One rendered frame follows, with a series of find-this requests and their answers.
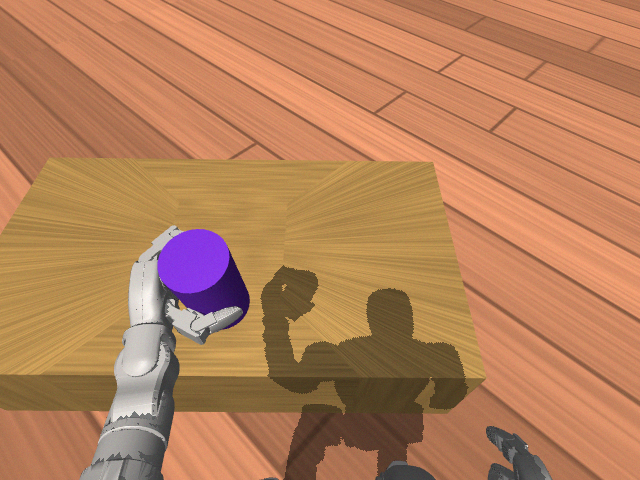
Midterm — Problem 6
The can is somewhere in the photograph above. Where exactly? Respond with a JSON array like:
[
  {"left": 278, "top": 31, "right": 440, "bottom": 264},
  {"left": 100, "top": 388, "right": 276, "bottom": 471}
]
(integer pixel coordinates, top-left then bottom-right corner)
[{"left": 157, "top": 229, "right": 250, "bottom": 330}]

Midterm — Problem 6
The right robot hand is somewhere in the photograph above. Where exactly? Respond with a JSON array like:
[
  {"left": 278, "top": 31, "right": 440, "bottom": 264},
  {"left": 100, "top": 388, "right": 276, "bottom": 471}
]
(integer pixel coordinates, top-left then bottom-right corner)
[{"left": 486, "top": 426, "right": 552, "bottom": 480}]

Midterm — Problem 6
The left robot hand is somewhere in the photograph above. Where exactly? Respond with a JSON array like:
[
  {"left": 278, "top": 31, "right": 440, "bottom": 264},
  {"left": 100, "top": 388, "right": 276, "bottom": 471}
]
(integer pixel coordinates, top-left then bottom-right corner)
[{"left": 128, "top": 225, "right": 243, "bottom": 345}]

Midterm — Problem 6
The left robot arm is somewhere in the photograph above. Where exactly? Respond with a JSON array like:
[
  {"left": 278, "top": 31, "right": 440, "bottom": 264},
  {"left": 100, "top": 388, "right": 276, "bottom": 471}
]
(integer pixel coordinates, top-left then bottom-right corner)
[{"left": 79, "top": 323, "right": 180, "bottom": 480}]

